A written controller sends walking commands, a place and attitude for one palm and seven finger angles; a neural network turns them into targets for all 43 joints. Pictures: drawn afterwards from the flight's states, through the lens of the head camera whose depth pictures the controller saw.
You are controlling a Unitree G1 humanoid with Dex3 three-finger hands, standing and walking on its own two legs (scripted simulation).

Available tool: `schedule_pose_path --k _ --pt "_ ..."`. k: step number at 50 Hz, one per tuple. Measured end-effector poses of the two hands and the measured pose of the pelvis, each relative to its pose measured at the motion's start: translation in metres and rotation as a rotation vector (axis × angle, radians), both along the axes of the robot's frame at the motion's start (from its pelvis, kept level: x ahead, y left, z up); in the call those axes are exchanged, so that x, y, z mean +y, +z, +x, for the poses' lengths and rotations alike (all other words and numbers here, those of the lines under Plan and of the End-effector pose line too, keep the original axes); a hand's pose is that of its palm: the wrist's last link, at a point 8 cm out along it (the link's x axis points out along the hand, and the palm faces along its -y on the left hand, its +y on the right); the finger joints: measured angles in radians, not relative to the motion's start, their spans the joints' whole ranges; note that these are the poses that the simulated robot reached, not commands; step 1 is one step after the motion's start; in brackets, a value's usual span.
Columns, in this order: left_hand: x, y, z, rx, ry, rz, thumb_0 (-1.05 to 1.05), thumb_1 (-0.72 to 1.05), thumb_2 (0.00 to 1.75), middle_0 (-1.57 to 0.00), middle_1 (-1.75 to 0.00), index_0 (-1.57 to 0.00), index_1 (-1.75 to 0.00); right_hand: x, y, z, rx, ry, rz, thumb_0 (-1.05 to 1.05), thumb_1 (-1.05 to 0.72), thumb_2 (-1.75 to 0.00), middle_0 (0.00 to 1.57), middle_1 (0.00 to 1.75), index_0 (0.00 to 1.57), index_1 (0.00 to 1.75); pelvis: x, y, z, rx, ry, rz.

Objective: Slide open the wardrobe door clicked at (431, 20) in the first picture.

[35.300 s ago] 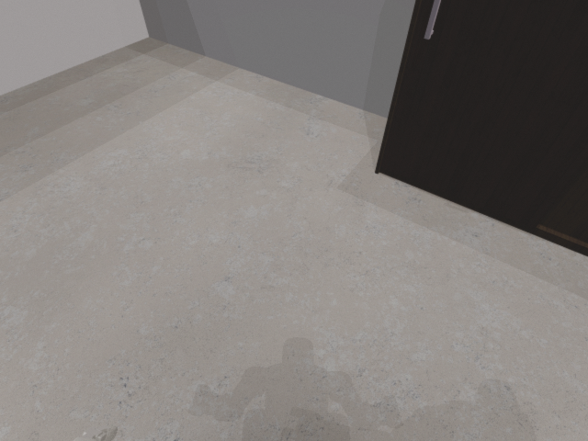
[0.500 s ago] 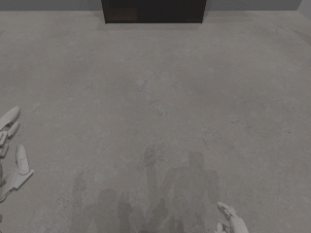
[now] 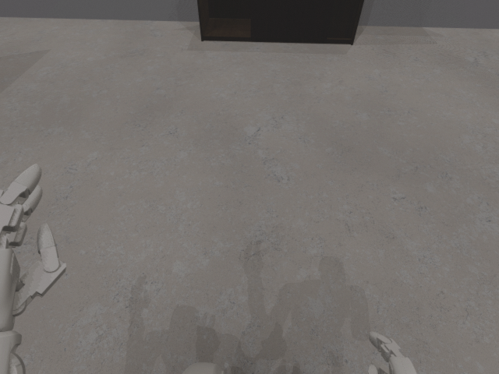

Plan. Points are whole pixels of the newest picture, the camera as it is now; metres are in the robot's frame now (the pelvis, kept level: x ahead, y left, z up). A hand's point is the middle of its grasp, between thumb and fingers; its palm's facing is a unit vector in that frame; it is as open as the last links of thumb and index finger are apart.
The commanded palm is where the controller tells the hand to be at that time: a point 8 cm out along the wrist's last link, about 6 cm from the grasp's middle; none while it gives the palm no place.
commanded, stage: stop stepping back and stand still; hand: left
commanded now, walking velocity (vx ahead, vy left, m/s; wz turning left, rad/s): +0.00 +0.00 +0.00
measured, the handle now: out of the picture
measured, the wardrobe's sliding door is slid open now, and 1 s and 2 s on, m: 0.48 0.48 0.48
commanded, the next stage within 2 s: let the arm hang, fingers relaxed in 0.04 s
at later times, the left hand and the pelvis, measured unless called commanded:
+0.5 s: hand out of the picture +0.02 +0.22 -0.17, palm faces +0.01 -0.99 -0.17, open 6.9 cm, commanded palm none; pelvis -0.01 +0.04 +0.00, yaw +0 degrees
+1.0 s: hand out of the picture -0.02 +0.21 -0.17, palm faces +0.02 -0.99 -0.15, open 7.4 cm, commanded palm none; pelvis -0.01 +0.05 +0.01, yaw +0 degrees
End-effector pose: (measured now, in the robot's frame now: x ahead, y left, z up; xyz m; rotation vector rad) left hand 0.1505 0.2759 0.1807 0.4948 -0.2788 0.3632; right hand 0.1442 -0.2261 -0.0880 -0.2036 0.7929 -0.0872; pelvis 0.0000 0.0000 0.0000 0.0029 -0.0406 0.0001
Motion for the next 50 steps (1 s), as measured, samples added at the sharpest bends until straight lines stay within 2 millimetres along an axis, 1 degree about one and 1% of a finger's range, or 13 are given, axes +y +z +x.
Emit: schedule_pose_path --k 7,8,10,12,14,16,18,21,27,31,34,40,50 --pt "0.020 0.011 0.002 -0.031 -0.028 0.015 0.01 0.88 0.90 -0.21 -0.30 -0.21 -0.30 0.022 0.027 0.017 -0.087 0.019 -0.044 0.02 -0.90 -0.90 0.21 0.30 0.20 0.30 0.017 0.006 0.004 0.011 -0.015 0.004" --pt "0.026 0.004 0.006 -0.024 -0.036 0.024 0.01 0.88 0.90 -0.21 -0.30 -0.21 -0.30 0.024 0.026 0.020 -0.104 0.032 -0.038 0.01 -0.90 -0.90 0.21 0.30 0.20 0.30 0.022 0.003 0.005 0.020 -0.010 -0.011" --pt "0.043 -0.037 0.024 0.123 -0.035 -0.011 0.00 0.89 0.90 -0.20 -0.30 -0.21 -0.30 0.026 0.012 0.023 -0.081 0.056 -0.031 0.01 -0.90 -0.90 0.20 0.30 0.20 0.30 0.033 -0.006 0.005 0.046 0.011 -0.027" --pt "0.057 -0.099 0.037 0.377 0.012 -0.122 0.00 0.89 0.90 -0.20 -0.30 -0.20 -0.30 0.026 0.000 0.018 -0.022 0.055 -0.031 0.01 -0.90 -0.90 0.20 0.30 0.20 0.30 0.040 -0.009 0.003 0.055 0.024 -0.017" --pt "0.058 -0.164 0.034 0.642 0.058 -0.237 0.00 0.90 0.90 -0.19 -0.30 -0.20 -0.30 0.028 -0.008 0.009 0.024 0.042 -0.033 0.01 -0.90 -0.90 0.20 0.30 0.20 0.30 0.043 -0.009 0.001 0.054 0.031 -0.009" --pt "0.046 -0.222 0.014 0.884 0.079 -0.329 0.00 0.90 0.90 -0.19 -0.30 -0.20 -0.30 0.030 -0.013 -0.004 0.071 0.028 -0.031 0.01 -0.90 -0.90 0.20 0.30 0.20 0.30 0.043 -0.008 -0.002 0.042 0.020 0.001" --pt "0.025 -0.268 -0.017 1.089 0.070 -0.394 0.00 0.91 0.90 -0.19 -0.30 -0.19 -0.30 0.030 -0.020 -0.020 0.123 0.005 -0.023 0.01 -0.90 -0.90 0.20 0.30 0.20 0.30 0.042 -0.009 -0.004 0.028 0.001 0.012" --pt "-0.011 -0.314 -0.075 1.348 0.041 -0.479 0.01 0.91 0.90 -0.19 -0.30 -0.19 -0.30 0.030 -0.029 -0.051 0.226 -0.045 -0.009 0.01 -0.90 -0.90 0.20 0.30 0.20 0.30 0.040 -0.008 -0.008 0.009 -0.014 0.013" --pt "-0.002 -0.326 -0.156 1.559 0.170 -0.557 -0.01 1.00 0.90 -0.20 -0.30 -0.21 -0.30 0.037 -0.036 -0.130 0.504 -0.093 -0.017 0.01 -0.90 -0.90 0.20 0.30 0.20 0.30 0.042 0.003 -0.013 0.014 0.003 -0.013" --pt "0.007 -0.323 -0.190 1.641 0.226 -0.565 -0.01 0.97 0.90 -0.20 -0.30 -0.20 -0.30 0.045 -0.038 -0.172 0.635 -0.120 -0.007 0.01 -0.90 -0.90 0.20 0.30 0.20 0.30 0.047 0.006 -0.015 0.017 0.005 -0.014" --pt "0.010 -0.321 -0.205 1.680 0.254 -0.565 0.00 0.95 0.90 -0.20 -0.30 -0.20 -0.30 0.052 -0.040 -0.191 0.686 -0.138 0.007 0.01 -0.90 -0.90 0.20 0.30 0.20 0.30 0.050 0.007 -0.015 0.013 0.006 -0.010" --pt "0.006 -0.319 -0.210 1.695 0.259 -0.565 0.00 0.92 0.90 -0.19 -0.30 -0.20 -0.30 0.063 -0.046 -0.198 0.694 -0.154 0.041 0.01 -0.90 -0.90 0.20 0.30 0.20 0.30 0.053 0.007 -0.016 0.006 0.002 -0.003" --pt "-0.017 -0.323 -0.177 1.614 0.182 -0.587 0.00 0.91 0.90 -0.19 -0.30 -0.20 -0.30 0.068 -0.050 -0.165 0.593 -0.144 0.062 0.01 -0.92 -0.90 0.20 0.30 0.20 0.30 0.051 0.007 -0.014 0.007 -0.005 0.000"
